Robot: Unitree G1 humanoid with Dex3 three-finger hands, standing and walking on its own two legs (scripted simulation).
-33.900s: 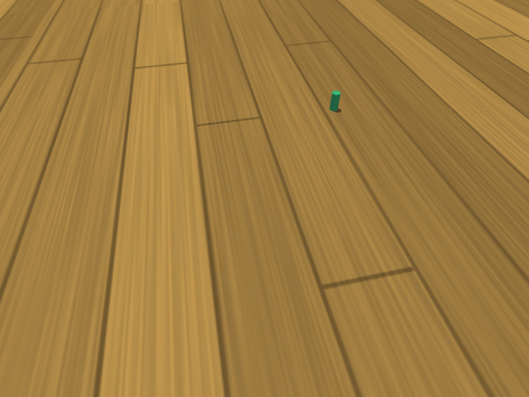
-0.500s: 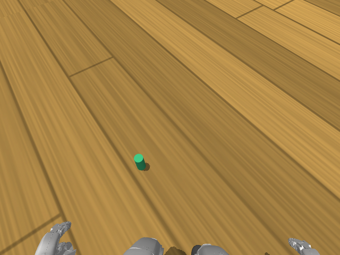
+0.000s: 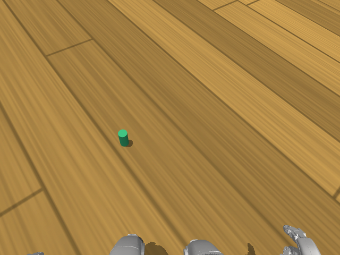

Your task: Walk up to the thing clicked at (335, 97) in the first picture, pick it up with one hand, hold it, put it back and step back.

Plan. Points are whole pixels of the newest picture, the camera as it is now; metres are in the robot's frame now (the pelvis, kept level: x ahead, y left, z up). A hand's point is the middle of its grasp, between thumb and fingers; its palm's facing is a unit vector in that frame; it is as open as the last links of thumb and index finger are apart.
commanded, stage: step back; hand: left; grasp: from the side
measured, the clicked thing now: (123, 138) +0.74 +0.28 -0.70
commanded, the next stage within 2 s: stand in 1.94 s
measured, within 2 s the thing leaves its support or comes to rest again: neither
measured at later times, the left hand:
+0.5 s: hand out of the picture -0.03 +0.21 -0.15, palm faces +0.08 -0.92 -0.38, open 7.4 cm
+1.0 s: hand out of the picture -0.27 +0.15 -0.14, palm faces +0.07 -0.90 -0.42, open 7.4 cm
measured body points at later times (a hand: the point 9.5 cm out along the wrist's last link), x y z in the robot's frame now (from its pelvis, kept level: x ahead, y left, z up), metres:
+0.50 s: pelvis -0.16 -0.06 -0.01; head -0.10 -0.03 +0.43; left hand -0.03 +0.26 -0.12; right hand -0.08 -0.37 -0.12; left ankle -0.17 +0.05 -0.73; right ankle -0.07 -0.16 -0.72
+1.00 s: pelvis -0.28 -0.13 +0.00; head -0.28 -0.15 +0.45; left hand -0.27 +0.19 -0.11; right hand -0.17 -0.45 -0.12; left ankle -0.25 +0.03 -0.69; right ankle -0.29 -0.27 -0.73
